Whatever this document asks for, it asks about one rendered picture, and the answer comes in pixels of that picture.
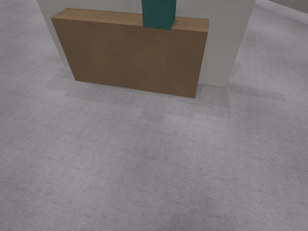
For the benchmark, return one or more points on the pedestal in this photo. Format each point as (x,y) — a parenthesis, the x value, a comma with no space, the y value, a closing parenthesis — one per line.
(114,49)

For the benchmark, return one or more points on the carton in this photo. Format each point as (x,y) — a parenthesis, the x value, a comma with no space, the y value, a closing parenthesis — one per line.
(158,14)

